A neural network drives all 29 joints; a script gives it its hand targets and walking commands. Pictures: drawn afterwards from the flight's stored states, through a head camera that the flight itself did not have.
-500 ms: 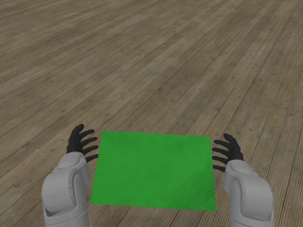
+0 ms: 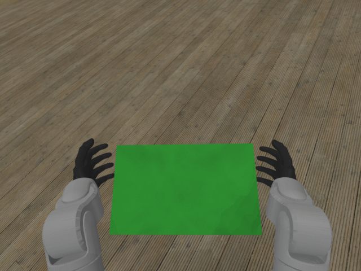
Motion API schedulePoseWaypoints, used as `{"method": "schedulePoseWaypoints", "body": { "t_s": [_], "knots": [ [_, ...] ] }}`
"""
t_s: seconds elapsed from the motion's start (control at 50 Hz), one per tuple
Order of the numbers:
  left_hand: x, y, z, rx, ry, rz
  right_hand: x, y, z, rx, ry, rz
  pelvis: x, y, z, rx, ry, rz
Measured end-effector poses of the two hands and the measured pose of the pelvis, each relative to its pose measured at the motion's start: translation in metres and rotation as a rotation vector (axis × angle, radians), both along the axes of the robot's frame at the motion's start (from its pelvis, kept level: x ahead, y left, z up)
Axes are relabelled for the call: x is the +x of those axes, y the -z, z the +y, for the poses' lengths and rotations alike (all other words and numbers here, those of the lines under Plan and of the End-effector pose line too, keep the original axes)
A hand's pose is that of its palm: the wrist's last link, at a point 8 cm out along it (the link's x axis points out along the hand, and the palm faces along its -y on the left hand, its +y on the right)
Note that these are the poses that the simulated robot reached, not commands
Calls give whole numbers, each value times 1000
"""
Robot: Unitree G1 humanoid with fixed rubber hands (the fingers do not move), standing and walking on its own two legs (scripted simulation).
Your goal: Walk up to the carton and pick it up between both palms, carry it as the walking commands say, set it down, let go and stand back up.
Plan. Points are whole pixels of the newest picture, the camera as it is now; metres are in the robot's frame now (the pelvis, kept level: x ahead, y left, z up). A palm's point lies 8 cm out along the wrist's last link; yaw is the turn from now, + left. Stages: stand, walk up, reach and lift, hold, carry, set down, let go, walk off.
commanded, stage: carry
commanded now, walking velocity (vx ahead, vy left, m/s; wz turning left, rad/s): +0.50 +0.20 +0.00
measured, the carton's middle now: (185, 188) +0.31 +0.00 +0.01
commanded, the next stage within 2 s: none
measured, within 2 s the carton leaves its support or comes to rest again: neither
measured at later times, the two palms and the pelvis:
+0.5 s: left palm (137, 108) +0.46 +0.10 +0.14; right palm (285, 97) +0.47 -0.25 +0.10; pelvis +0.21 -0.08 +0.02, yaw +3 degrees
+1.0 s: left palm (129, 71) +0.70 +0.17 +0.10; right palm (237, 52) +0.72 -0.19 +0.09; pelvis +0.45 -0.03 +0.00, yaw +3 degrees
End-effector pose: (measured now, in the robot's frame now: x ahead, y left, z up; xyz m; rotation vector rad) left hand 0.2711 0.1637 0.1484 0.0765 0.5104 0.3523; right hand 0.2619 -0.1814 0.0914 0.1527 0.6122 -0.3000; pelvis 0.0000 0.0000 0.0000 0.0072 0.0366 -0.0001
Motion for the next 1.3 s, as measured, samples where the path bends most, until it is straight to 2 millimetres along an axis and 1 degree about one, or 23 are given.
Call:
{"method": "schedulePoseWaypoints", "body": {
  "t_s": [0.02, 0.06, 0.1, 0.14, 0.18, 0.22, 0.3, 0.34, 0.42, 0.52, 0.58, 0.64, 0.7, 0.74, 0.8, 0.9, 0.96, 1.0, 1.06, 1.1, 1.16, 1.24, 1.3],
  "knots": [
    [6, 5, -5, -15, 2, -17, 5, 1, -6, -17, 0, -14, 8, 6, -6, 7, -6, -9],
    [16, 19, -15, -67, -12, 5, 17, -2, -19, -60, -24, 6, 25, 8, -24, 49, -19, -23],
    [27, 37, -28, -105, -32, 51, 35, -1, -33, -90, -46, 41, 43, 11, -44, 60, -31, -14],
    [39, 54, -42, -129, -58, 73, 56, 9, -47, -114, -68, 57, 61, 20, -64, 77, -50, -22],
    [50, 64, -52, -137, -63, 129, 74, 18, -58, -108, -70, 95, 76, 18, -75, 70, -61, -31],
    [63, 59, -59, -124, -66, 167, 89, 19, -65, -92, -71, 127, 91, 9, -81, 76, -57, -25],
    [99, 30, -70, -78, -68, 134, 123, 8, -74, -52, -75, 94, 122, -6, -87, 89, -55, -19],
    [118, 19, -73, -64, -67, 109, 141, 2, -76, -45, -75, 70, 139, -11, -89, 96, -53, -25],
    [154, 11, -74, -59, -60, 94, 175, -6, -78, -42, -69, 55, 175, -16, -88, 104, -47, -33],
    [202, 13, -66, -65, -51, 94, 220, -7, -70, -46, -60, 54, 222, -14, -78, 98, -40, -32],
    [234, 22, -55, -80, -39, 97, 250, -3, -60, -58, -52, 56, 250, -9, -68, 83, -38, -8],
    [268, 39, -39, -103, -33, 116, 282, 6, -45, -78, -49, 73, 280, -1, -54, 59, -37, 22],
    [303, 54, -24, -109, -37, 113, 311, 13, -29, -105, -42, 73, 311, 11, -39, 24, -5, 16],
    [320, 57, -17, -119, -51, 127, 329, 10, -21, -125, -50, 90, 329, 8, -34, 29, -2, 21],
    [346, 56, -8, -141, -57, 130, 357, 2, -12, -146, -56, 93, 355, 2, -28, 11, -7, 26],
    [386, 54, 3, -178, -69, 111, 408, -4, -3, -154, -84, 78, 401, 0, -26, -5, -40, 19],
    [411, 52, 5, -172, -89, 95, 439, -3, -1, -148, -107, 64, 429, 2, -28, -5, -53, 18],
    [430, 53, 2, -158, -94, 93, 458, 1, -4, -134, -113, 65, 447, 4, -31, 1, -50, 27],
    [461, 56, -7, -137, -84, 103, 486, 15, -14, -103, -106, 75, 475, 10, -36, 18, -49, 45],
    [479, 54, -12, -122, -68, 121, 500, 22, -19, -79, -91, 94, 489, 8, -36, 12, -44, 54],
    [499, 48, -13, -124, -70, 119, 518, 18, -20, -80, -89, 97, 504, 3, -37, 25, -56, 63],
    [515, 42, -8, -134, -70, 88, 534, 4, -14, -98, -92, 66, 519, -3, -33, 29, -62, 59],
    [523, 40, 0, -150, -59, 57, 541, -3, -7, -117, -83, 37, 527, 0, -26, 10, -54, 48]
  ]
}}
